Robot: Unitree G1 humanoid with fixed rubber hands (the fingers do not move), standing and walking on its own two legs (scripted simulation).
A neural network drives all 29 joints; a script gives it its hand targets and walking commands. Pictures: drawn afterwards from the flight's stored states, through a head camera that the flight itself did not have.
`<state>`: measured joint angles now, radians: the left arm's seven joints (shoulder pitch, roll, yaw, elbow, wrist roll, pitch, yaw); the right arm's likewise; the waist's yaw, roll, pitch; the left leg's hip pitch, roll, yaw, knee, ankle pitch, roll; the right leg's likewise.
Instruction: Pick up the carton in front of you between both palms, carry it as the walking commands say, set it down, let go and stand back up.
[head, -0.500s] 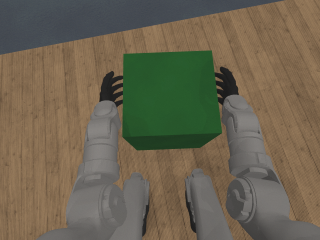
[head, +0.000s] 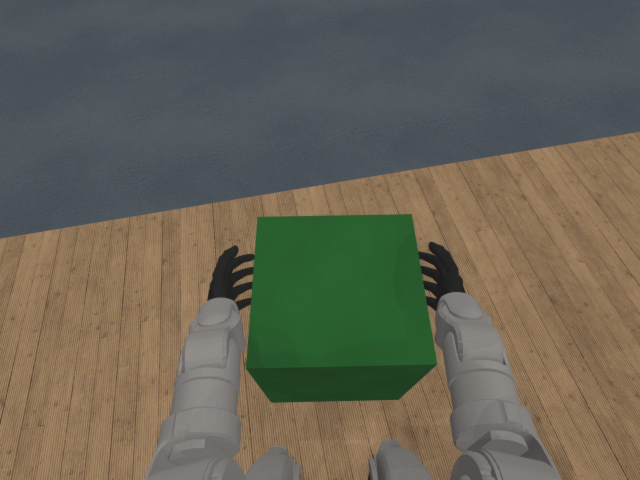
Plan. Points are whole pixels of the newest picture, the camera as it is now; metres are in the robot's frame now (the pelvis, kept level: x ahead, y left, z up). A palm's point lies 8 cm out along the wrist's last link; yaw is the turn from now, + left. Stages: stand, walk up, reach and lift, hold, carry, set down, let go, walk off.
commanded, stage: reach and lift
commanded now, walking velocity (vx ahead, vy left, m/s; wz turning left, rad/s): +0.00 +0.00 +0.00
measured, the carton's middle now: (334, 317) +0.35 -0.01 -0.09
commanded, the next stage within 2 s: hold in 1.32 s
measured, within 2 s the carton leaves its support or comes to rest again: neither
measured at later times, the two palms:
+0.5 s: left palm (196, 298) +0.31 +0.15 +0.08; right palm (474, 293) +0.30 -0.15 +0.08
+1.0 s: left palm (195, 286) +0.32 +0.15 +0.09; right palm (476, 280) +0.31 -0.15 +0.09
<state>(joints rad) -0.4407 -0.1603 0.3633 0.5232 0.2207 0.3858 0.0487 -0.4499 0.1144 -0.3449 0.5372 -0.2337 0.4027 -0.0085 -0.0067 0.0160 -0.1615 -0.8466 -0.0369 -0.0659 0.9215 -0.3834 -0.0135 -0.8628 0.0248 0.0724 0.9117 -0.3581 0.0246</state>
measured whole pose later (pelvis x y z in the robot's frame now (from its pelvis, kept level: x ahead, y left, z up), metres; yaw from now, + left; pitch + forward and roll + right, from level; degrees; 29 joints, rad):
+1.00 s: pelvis +0.02 +0.00 +0.06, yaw +0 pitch -4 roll +0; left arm -0.29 -0.16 0.26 0.32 0.29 0.64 -0.01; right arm -0.28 0.16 -0.25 0.31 -0.29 0.66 0.01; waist 0.00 0.00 0.02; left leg -0.12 -0.01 -0.08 0.41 -0.22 -0.01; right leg -0.13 0.01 0.07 0.40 -0.19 0.01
